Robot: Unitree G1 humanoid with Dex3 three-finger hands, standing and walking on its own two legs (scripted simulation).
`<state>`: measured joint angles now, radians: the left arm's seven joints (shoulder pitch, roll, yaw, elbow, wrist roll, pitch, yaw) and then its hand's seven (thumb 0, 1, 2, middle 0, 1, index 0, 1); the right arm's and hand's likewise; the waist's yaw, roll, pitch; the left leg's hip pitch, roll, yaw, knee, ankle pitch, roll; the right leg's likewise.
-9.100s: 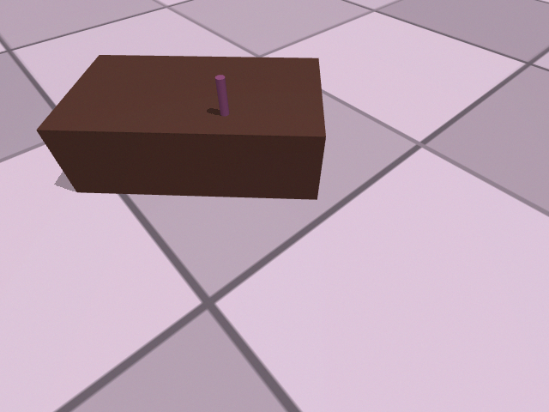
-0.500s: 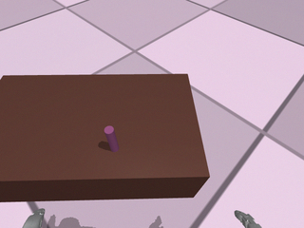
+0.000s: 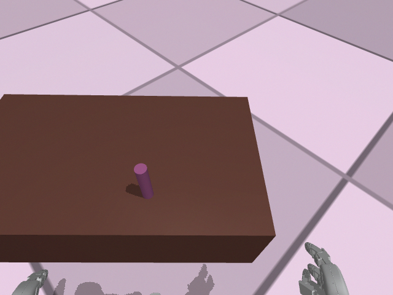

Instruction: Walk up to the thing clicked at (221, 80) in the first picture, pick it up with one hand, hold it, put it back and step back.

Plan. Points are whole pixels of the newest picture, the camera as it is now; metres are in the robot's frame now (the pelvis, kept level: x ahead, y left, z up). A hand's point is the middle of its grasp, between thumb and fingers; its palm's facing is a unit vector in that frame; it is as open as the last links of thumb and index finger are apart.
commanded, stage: go down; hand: left
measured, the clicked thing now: (144, 182) +0.51 +0.17 -0.25
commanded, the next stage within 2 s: none
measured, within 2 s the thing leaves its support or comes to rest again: neither
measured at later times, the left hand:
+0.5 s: hand out of the picture +0.13 +0.28 -0.10, palm faces +0.07 -0.94 -0.32, open 17.6 cm
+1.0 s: hand (42, 235) +0.27 +0.32 -0.04, palm faces +0.19 -0.96 -0.22, open 17.3 cm
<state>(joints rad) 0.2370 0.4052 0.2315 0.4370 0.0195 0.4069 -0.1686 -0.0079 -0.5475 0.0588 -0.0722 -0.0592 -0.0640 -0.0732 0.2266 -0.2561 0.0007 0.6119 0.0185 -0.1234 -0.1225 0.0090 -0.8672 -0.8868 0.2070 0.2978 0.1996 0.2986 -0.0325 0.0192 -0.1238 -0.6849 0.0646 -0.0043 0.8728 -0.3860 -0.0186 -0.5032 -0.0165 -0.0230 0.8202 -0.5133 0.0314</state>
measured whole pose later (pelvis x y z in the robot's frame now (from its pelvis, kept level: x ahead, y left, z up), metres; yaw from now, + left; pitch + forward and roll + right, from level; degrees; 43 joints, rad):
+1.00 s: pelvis -0.03 +0.01 -0.02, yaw +0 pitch +12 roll -4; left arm -0.12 0.55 0.38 0.50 -0.09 0.35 -0.21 -0.01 -0.50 0.11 -0.05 -0.04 -0.03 -0.06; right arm 0.26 -0.25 0.05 0.67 0.01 -0.26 -0.19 0.01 -0.87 -0.89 0.21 0.30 0.20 0.30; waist -0.07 0.02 -0.11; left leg -0.83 0.07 -0.04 1.01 -0.40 -0.01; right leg -0.64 0.00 -0.04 0.95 -0.53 0.04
